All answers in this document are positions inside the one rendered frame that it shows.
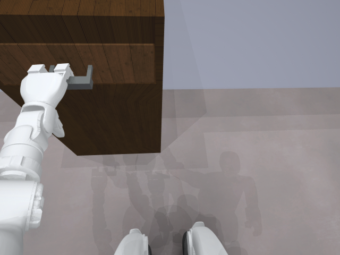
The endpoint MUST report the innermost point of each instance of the left robot shin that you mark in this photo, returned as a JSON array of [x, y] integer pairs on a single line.
[[134, 231]]

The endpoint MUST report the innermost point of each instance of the robot right thigh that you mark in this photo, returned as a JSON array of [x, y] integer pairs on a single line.
[[202, 241]]

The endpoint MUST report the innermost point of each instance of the cabinet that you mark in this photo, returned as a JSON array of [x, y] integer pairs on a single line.
[[110, 118]]

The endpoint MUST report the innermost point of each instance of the left robot upper arm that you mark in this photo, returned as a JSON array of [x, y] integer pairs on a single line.
[[21, 206]]

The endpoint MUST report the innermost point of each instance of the handle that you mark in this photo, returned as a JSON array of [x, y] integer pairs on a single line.
[[78, 82]]

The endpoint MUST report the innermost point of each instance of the robot left hand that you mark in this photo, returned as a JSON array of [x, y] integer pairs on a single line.
[[40, 85]]

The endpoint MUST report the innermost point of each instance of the drawer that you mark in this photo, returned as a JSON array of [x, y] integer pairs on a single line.
[[112, 63]]

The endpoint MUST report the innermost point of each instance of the robot left forearm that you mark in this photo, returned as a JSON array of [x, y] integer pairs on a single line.
[[24, 146]]

